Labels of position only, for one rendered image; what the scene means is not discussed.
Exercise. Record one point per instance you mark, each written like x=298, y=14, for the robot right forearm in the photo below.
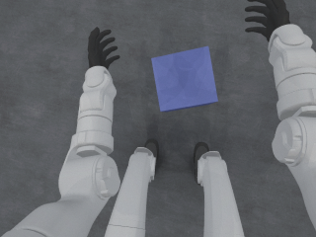
x=294, y=63

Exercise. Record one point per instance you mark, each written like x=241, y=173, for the right robot hand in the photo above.
x=276, y=16

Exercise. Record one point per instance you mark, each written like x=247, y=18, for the left robot hand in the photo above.
x=96, y=55

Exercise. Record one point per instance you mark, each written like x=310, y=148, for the carton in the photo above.
x=184, y=79

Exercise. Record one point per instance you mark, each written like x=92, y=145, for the robot left thigh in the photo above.
x=129, y=213

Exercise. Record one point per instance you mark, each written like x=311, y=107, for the robot left forearm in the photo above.
x=95, y=116

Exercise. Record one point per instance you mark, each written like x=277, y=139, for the right robot upper arm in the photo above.
x=295, y=145

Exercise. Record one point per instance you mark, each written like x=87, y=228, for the robot left foot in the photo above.
x=152, y=145

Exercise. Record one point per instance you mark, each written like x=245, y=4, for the left robot upper arm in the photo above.
x=85, y=185

